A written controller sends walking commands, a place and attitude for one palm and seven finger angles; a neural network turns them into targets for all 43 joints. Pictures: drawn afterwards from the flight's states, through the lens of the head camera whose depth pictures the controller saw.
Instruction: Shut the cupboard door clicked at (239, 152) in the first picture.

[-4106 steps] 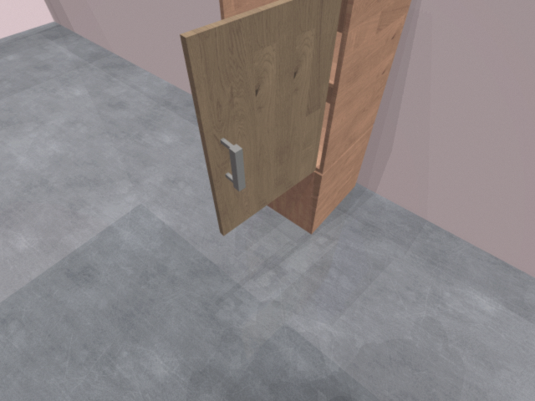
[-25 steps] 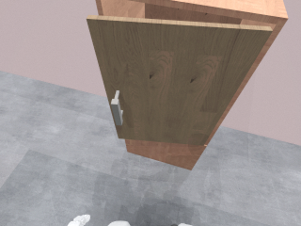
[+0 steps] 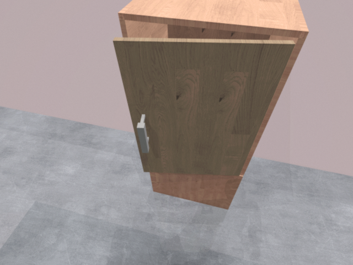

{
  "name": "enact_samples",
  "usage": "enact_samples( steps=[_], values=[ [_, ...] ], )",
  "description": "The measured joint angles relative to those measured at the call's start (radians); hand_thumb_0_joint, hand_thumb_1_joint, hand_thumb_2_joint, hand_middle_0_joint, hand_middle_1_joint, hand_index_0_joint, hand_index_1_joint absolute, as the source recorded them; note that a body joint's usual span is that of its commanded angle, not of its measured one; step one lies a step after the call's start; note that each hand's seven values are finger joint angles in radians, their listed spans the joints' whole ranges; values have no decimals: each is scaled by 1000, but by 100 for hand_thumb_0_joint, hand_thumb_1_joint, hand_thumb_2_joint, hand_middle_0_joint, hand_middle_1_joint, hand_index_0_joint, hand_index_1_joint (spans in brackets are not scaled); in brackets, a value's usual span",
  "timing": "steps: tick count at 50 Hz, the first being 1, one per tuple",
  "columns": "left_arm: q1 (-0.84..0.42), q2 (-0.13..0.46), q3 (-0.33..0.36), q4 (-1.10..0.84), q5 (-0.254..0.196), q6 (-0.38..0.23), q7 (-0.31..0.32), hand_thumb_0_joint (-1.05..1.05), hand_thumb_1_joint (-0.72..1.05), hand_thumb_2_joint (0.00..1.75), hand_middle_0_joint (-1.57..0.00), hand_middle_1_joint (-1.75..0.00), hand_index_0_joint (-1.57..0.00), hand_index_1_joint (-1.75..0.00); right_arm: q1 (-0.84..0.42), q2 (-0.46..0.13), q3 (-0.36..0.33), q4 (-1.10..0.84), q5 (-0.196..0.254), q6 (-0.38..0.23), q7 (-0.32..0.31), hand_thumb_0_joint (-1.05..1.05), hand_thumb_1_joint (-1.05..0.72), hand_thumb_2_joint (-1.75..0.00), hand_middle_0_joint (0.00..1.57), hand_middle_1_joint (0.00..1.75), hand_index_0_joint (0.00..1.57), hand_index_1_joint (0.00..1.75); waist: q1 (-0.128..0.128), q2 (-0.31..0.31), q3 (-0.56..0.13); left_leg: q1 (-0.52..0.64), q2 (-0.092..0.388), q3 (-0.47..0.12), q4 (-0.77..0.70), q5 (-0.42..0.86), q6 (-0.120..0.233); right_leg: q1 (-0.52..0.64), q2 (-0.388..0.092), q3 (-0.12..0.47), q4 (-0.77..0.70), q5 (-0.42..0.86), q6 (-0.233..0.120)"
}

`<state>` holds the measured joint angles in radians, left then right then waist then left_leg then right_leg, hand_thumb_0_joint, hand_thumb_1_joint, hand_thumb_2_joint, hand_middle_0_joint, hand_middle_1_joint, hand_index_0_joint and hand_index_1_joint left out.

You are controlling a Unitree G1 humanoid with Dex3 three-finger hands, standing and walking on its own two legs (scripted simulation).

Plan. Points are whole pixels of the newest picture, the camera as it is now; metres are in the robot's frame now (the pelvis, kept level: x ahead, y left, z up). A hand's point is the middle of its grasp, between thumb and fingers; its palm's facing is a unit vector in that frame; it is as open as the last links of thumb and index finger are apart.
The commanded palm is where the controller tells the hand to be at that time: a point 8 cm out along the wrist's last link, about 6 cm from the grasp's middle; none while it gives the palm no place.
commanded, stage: come to a stop and stand still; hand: left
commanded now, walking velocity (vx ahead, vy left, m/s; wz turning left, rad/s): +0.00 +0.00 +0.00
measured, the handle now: (144, 133) +0.51 +0.14 -0.06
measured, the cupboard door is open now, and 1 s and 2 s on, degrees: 12 12 12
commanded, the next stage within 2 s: look again from close up in 0.56 s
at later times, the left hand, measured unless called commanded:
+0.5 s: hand out of the picture -0.03 +0.16 -0.18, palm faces +0.02 -0.99 -0.15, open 7.4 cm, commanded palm none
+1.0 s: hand out of the picture +0.00 +0.20 -0.18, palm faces +0.03 -0.98 -0.22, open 7.4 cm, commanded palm none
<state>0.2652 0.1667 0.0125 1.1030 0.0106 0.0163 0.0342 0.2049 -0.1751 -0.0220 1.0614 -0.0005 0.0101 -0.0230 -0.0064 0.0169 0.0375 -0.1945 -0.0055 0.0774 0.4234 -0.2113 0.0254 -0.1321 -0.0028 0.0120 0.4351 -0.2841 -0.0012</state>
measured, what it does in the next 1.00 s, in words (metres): stands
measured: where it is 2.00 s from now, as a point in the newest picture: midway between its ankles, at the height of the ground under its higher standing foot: outside the picture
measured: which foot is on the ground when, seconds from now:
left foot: down 0.00-1.00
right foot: down 0.00-1.00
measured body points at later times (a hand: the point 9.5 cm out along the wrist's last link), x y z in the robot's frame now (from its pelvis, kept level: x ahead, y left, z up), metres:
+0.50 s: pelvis -0.01 +0.00 +0.00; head +0.00 +0.01 +0.45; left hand -0.03 +0.21 -0.16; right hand -0.06 -0.20 -0.15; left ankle +0.01 +0.10 -0.74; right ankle -0.03 -0.12 -0.74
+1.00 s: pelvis -0.02 +0.02 -0.01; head -0.03 +0.02 +0.44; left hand +0.00 +0.25 -0.16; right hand +0.04 -0.21 -0.16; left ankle +0.01 +0.10 -0.74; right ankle -0.03 -0.12 -0.74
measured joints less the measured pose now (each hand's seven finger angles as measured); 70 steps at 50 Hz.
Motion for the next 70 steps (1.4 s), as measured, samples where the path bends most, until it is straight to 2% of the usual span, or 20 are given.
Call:
enact_samples(
  steps=[10,21,32,38,44,55,65,70],
  values=[
    [4,-16,-9,26,-1,4,-3,1,93,90,-20,-30,-20,-30,77,22,14,75,-8,11,0,1,-91,-90,20,30,20,30,-6,-49,-4,14,15,-7,-36,36,-8,21,16,-6,-51,43,-9],
    [23,-36,-7,41,-5,-1,-3,0,91,90,-20,-30,-20,-30,130,52,16,97,-7,1,-8,1,-91,-90,20,30,20,30,-10,-42,17,-3,7,-1,-41,45,2,2,8,-1,-54,53,0],
    [24,-40,-3,40,-1,-5,4,0,91,90,-20,-30,-20,-30,95,77,18,79,-4,-13,-9,1,-90,-90,20,30,20,30,-3,-39,11,-1,-5,7,-41,35,12,-2,-4,7,-43,39,10],
    [30,-51,-26,17,6,-47,21,0,91,90,-20,-30,-20,-30,83,25,17,31,-9,-32,-6,2,-92,-90,20,30,20,30,-7,3,8,-58,1,-7,65,-17,20,-27,-1,-8,6,14,18],
    [39,-27,-24,-10,5,-32,18,0,91,90,-20,-30,-20,-30,74,0,12,-11,-10,-34,-6,2,-92,-90,20,30,20,30,-2,4,-36,-54,-15,-6,106,-43,30,-34,-17,-8,73,-30,25],
    [44,22,-25,-59,8,-24,5,0,91,90,-20,-30,-20,-30,37,-5,18,-45,-10,-33,12,1,-91,-90,20,30,20,30,10,-27,-51,-56,-17,2,70,-8,31,-49,-20,0,62,-5,25],
    [61,32,-28,-47,8,-15,-1,0,91,90,-20,-30,-20,-30,51,-12,20,-10,-10,-27,13,1,-90,-90,20,30,20,30,10,-45,-45,-53,-14,-2,46,15,30,-43,-15,-4,33,21,23],
    [92,24,-20,-43,20,3,-14,0,91,90,-20,-30,-20,-30,80,1,12,-1,-16,-9,13,1,-90,-90,20,30,20,30,8,-54,-56,-64,-9,3,61,2,28,-70,-16,-9,81,-37,-4]
  ],
)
